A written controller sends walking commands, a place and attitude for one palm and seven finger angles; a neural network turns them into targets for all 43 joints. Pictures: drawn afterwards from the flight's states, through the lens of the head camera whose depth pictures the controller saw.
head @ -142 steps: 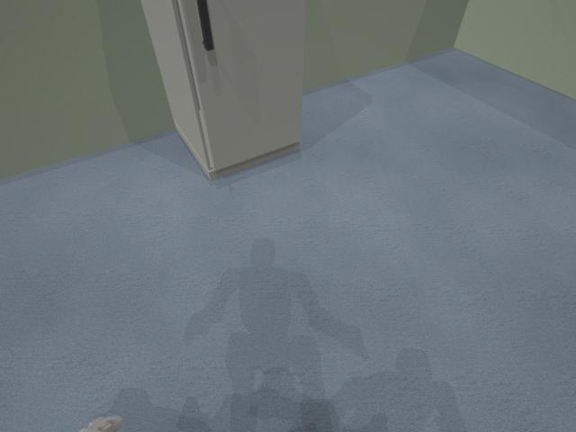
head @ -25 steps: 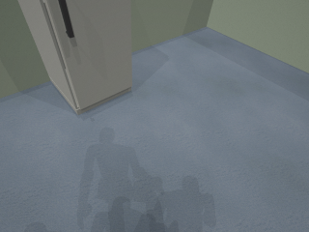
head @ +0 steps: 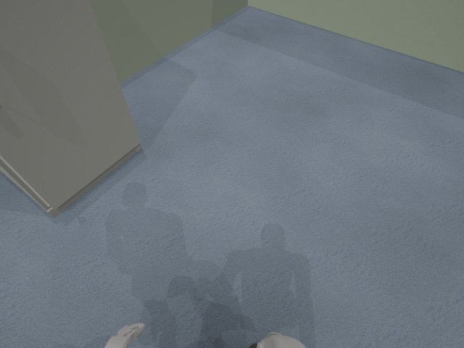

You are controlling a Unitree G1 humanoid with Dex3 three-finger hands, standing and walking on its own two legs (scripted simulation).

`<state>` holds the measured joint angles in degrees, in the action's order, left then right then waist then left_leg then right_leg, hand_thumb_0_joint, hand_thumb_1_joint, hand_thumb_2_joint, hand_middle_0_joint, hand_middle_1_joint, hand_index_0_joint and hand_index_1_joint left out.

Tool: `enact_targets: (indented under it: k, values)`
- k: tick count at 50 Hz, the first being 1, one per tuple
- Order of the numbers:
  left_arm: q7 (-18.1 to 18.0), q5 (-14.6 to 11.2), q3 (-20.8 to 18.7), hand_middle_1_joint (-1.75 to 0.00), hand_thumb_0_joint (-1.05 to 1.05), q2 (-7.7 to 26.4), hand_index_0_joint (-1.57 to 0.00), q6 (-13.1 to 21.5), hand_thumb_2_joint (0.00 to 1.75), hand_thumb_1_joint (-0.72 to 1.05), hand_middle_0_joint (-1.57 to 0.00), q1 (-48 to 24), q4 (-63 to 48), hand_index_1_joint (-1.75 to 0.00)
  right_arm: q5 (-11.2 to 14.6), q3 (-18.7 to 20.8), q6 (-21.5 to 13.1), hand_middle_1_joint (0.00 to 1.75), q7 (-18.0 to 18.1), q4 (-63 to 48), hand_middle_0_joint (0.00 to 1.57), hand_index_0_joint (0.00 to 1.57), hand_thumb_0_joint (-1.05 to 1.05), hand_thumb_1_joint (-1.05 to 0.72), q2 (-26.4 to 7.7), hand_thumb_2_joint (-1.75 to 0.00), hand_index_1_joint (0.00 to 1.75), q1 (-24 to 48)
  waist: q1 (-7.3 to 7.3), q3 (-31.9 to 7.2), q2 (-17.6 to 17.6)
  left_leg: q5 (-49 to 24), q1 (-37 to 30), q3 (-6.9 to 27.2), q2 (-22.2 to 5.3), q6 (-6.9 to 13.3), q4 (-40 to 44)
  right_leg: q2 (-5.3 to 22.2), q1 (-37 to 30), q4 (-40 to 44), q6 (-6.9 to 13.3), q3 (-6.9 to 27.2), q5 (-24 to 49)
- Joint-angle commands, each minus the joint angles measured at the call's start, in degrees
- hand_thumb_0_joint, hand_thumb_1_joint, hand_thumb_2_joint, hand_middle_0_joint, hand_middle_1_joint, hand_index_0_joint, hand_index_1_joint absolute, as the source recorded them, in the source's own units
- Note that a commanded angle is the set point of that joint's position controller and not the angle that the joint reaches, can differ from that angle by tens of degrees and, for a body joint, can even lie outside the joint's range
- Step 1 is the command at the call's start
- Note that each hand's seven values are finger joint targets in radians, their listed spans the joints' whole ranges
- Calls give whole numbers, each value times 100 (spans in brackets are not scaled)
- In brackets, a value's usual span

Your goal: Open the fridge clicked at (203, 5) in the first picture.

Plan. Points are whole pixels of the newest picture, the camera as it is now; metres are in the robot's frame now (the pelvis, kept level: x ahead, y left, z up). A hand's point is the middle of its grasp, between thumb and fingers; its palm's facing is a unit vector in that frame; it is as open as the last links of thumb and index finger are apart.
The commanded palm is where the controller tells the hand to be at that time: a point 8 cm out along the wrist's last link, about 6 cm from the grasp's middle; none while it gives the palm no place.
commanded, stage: walk to a spot facing it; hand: left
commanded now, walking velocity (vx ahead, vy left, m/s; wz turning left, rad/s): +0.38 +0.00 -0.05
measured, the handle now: out of the picture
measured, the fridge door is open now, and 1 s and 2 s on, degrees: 0 0 0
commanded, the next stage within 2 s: turn to face it in 0.80 s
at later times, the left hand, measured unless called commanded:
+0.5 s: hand (119, 341) +0.16 +0.23 -0.17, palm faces +0.05 -0.99 -0.12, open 7.3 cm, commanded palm none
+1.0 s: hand (182, 168) +0.58 +0.15 -0.16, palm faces -0.25 -0.94 -0.24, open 7.3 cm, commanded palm none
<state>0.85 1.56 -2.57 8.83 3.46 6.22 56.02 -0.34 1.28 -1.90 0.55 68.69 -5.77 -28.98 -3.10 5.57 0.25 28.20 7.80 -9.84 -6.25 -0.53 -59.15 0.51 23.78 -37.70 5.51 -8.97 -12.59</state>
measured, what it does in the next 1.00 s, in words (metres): walks ahead: left foot, then right foot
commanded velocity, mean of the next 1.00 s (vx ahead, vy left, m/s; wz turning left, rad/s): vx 0.29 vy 0.00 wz -0.17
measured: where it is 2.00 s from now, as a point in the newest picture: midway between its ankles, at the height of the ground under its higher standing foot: (241, 262)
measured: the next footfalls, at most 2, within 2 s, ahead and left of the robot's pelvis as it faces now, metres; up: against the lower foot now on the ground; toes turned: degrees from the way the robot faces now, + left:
left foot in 0.40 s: +0.31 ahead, +0.16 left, +0.00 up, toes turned +11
right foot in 0.96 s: +0.53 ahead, -0.12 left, +0.00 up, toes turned -22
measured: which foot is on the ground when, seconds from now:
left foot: up 0.00-0.38, down 0.40-0.96, up 0.98-1.00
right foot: down 0.00-0.42, up 0.44-0.94, down 0.96-1.00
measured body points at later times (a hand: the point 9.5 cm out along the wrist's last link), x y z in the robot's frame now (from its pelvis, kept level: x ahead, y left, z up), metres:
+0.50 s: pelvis +0.22 +0.06 +0.01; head +0.23 +0.09 +0.46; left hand +0.16 +0.28 -0.16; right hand +0.32 -0.18 -0.11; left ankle +0.27 +0.15 -0.72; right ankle +0.11 -0.06 -0.64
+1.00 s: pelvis +0.42 -0.01 -0.01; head +0.47 -0.04 +0.44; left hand +0.60 +0.20 -0.14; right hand +0.28 -0.18 -0.16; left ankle +0.29 +0.15 -0.67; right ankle +0.50 -0.10 -0.72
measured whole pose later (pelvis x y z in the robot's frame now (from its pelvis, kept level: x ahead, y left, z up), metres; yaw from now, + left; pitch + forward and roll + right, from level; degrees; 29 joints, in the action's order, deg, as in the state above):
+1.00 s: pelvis +0.42 -0.01 -0.01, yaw -13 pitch +0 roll +1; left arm 0.8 1.5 -3.7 10.5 2.7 5.8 55.5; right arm -0.2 2.2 -1.0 0.9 65.1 -7.1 -24.9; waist -2.9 6.6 1.6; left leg 29.7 7.5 -12.6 -9.6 -2.9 -54.6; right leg 2.2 26.8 -39.7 5.7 -10.0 -11.8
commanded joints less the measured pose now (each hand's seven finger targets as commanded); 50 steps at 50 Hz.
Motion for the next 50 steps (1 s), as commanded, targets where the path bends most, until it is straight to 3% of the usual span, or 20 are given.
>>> enact_targets:
  k: [1,5,11,16,17,19,20,21,22,25,28,36,40,42,44,46,47,48,49,50]
  values:
    - [-175,-95,-254,-30,0,1007,-20,15,90,90,-20,1382,271,-30,-34,182,-212,30,7,-848,20,20,0,-90,-607,-90,30,787,590,-518,-63,-741,2689,906,-333,80,-1824,2010,-1933,2196,778,2537,944]
    - [-197,-3,-154,-30,0,506,-20,141,90,90,-20,1177,311,-30,-133,188,10,30,-30,-700,20,20,0,-90,-280,-90,30,297,100,-311,-312,-1111,2094,670,-405,-64,-709,1462,-829,2486,430,1296,1103]
    - [-142,-21,-117,-30,0,714,-20,155,90,90,-20,1329,438,-30,-104,194,-13,30,-190,-1149,20,20,0,-90,-411,-90,30,1396,266,-38,-843,-1786,2198,467,-354,-150,1198,1267,-995,2662,390,1109,417]
    - [-141,-6,-151,-30,0,922,-20,111,90,90,-20,1673,554,-30,-95,198,-119,30,-238,-1404,20,20,0,-90,-619,-90,30,2091,461,128,-608,-1564,1836,201,-99,-15,2168,1457,-1529,2365,323,1267,775]
    - [-141,-13,-149,-30,0,941,-20,96,90,90,-20,1699,577,-30,-99,208,-133,30,-224,-1383,20,20,0,-90,-674,-90,30,2029,394,114,-476,-1550,1546,107,-11,14,2370,1426,-1520,2183,286,1238,976]
    - [-137,-42,-150,-30,0,883,-20,81,90,90,-20,1602,545,-30,-138,291,-208,30,-139,-1055,20,20,0,-90,-989,-90,30,950,-132,-392,148,-1685,-254,115,133,133,3045,1022,-991,600,47,769,1739]
    - [-95,-90,-116,-30,0,626,-20,73,90,90,-20,1714,447,-30,-219,435,-254,30,-74,-846,20,20,0,-90,-1575,-90,30,97,-408,-1018,1271,-1535,-1558,1635,-1002,535,3481,426,-10,-1051,-283,278,751]
    - [-57,-108,-54,-30,0,453,-20,103,90,90,-20,1609,269,-30,-186,526,-227,30,-43,-713,20,20,0,-90,-2052,-90,30,-481,-485,-1287,2196,-1751,-2059,3199,-2178,1012,4269,-122,1003,-2748,-441,201,-1914]
    - [-99,-42,-118,-30,0,691,-20,75,90,90,-20,1372,263,-30,-151,446,-177,30,-11,-724,20,20,0,-90,-1843,-90,30,-181,-400,-1068,1596,-1084,-1569,3157,-2170,1071,4497,167,1153,-3356,-340,789,-1895]
    - [0,-4,-159,-30,0,431,-20,-24,90,90,-20,1090,378,-30,-134,249,-265,30,44,-981,20,20,0,-90,-1093,-90,30,782,45,-43,536,-1470,-116,1891,-1648,681,4751,659,1190,-3546,-418,933,-632]
    - [3,8,-152,-30,0,157,-20,-212,90,90,-20,1537,515,-30,-87,202,-348,30,76,-943,20,20,0,-90,-869,-90,30,920,383,-113,517,-1975,214,818,-1251,433,4840,637,899,-3317,-523,873,-48]
    - [101,32,-221,-30,0,184,-20,-390,90,90,-20,514,-58,-30,-84,246,-347,30,105,-824,20,20,0,-90,-897,-90,30,488,280,263,545,-2604,-476,20,-1326,704,5002,824,1815,-1873,-703,540,518]
    - [140,4,-185,-30,0,150,-20,-346,90,90,-20,-207,-360,-30,-133,268,-281,30,108,-696,20,20,0,-90,-962,-90,30,140,16,343,593,-3449,-939,-328,-1408,673,4673,643,1567,-638,-589,194,309]
    - [135,-7,-186,-30,0,169,-20,-314,90,90,-20,-231,-408,-30,-144,298,-246,30,108,-695,20,20,0,-90,-1037,-90,30,129,37,270,659,-4144,-1071,-516,-1477,622,4330,481,1225,-270,-458,76,154]
    - [122,0,-223,-30,0,316,-20,-272,90,90,-20,243,-344,-30,-127,340,-222,30,104,-776,20,20,0,-90,-1189,-90,30,289,307,-95,747,-5468,-1158,-715,-1509,533,3501,184,480,-43,-279,-90,-81]
    - [54,56,-293,-30,0,645,-20,-120,90,90,-20,1636,96,-30,-65,320,-203,30,81,-833,20,20,0,-90,-1243,-90,30,494,951,-947,342,-5443,-408,-866,-1110,211,1532,7,-1753,775,-153,-109,760]
    - [-40,84,-433,-30,0,1308,-20,-10,90,90,-20,2166,251,-30,37,242,-201,30,17,-852,20,20,0,-90,-850,-90,30,104,1041,-1822,-1101,-2294,1308,-830,-437,-67,-200,1506,-3630,850,296,1589,2312]
    - [-117,-81,-442,-30,0,1619,-20,-8,90,90,-20,2381,337,-30,78,184,-150,30,52,-958,20,20,0,-90,-609,-90,30,24,883,-2420,-1647,677,1911,-19,219,-196,-1646,2598,-3896,1181,819,3130,4276]
    - [-183,-134,-392,-30,0,1502,-20,-42,90,90,-20,1987,265,-30,83,196,-60,30,98,-943,20,20,0,-90,-670,-90,30,226,788,-2087,-835,514,1841,705,31,-91,-1869,2590,-3277,1466,962,2576,4091]
    - [-207,-101,-301,-30,0,1272,-20,-8,90,90,-20,1494,172,-30,46,178,-41,30,65,-862,20,20,0,-90,-521,-90,30,319,669,-1590,-814,33,1932,806,-111,-97,-1868,2361,-2553,1594,703,2131,3827]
